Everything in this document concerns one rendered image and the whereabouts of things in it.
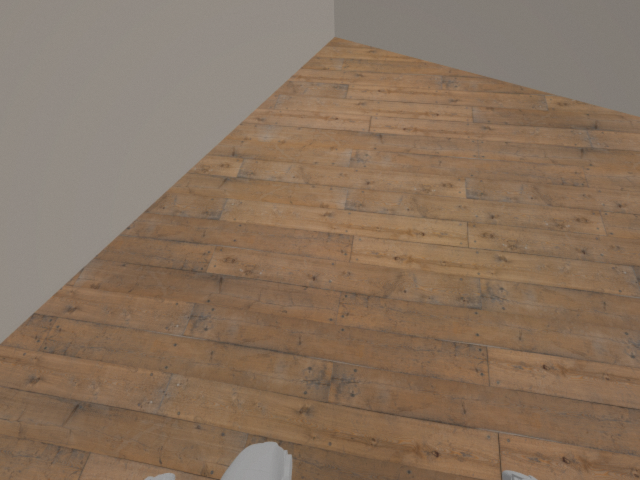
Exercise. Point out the left robot thigh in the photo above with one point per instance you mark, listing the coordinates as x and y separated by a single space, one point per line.
261 461

